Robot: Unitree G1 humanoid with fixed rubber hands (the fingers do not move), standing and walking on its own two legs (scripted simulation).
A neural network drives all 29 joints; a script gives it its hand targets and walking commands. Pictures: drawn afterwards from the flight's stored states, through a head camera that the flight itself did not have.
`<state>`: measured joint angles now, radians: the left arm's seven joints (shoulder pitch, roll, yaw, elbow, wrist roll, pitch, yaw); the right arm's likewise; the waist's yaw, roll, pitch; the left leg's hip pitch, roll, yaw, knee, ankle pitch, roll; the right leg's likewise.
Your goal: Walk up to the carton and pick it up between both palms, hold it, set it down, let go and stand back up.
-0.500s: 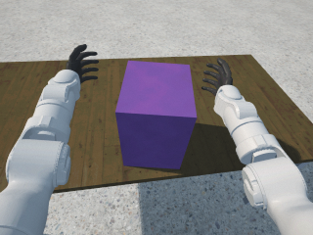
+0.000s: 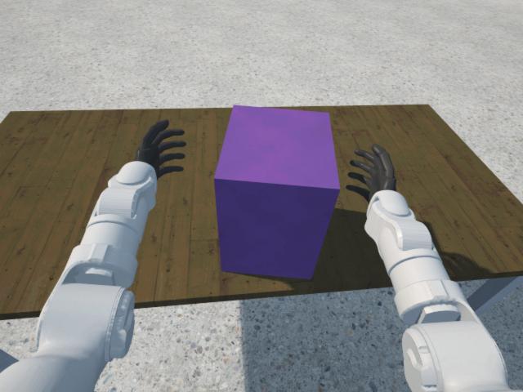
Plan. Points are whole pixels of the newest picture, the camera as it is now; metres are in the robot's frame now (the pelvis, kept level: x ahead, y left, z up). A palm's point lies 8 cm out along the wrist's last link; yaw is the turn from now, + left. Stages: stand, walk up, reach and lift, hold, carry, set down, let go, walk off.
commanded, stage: set down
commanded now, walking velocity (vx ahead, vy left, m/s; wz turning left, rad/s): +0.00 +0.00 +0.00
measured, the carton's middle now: (273, 194) +0.47 -0.03 +0.03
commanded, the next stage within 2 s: none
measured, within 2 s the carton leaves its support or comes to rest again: neither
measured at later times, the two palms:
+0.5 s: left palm (149, 220) +0.36 +0.18 +0.08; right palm (397, 246) +0.31 -0.21 +0.07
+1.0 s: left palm (132, 287) +0.28 +0.20 +0.02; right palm (392, 297) +0.25 -0.20 +0.02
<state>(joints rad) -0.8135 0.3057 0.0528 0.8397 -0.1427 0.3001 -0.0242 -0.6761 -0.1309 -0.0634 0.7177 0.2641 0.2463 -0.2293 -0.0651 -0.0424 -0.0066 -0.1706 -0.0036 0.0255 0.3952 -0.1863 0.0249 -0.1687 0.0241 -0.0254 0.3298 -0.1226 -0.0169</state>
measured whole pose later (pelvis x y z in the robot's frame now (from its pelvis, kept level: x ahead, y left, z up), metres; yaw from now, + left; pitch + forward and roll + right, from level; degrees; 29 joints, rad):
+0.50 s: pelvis +0.02 +0.00 +0.00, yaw -2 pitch -4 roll +0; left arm -0.34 0.24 0.08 0.35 -0.13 0.29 -0.05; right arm -0.20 -0.12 -0.05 0.27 0.22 0.18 -0.20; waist -0.03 -0.03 0.05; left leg -0.09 0.01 0.05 0.36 -0.21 0.02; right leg -0.11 0.03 0.00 0.33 -0.15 -0.02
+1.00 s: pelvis +0.04 -0.01 +0.00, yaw +0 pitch -3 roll -1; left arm 0.11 0.28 -0.04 0.25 -0.19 -0.08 -0.07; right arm 0.22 -0.06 -0.01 0.16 0.15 -0.07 -0.16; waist 0.00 -0.01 0.05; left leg -0.07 0.01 0.02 0.36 -0.23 0.01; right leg -0.08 0.04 -0.02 0.31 -0.17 -0.03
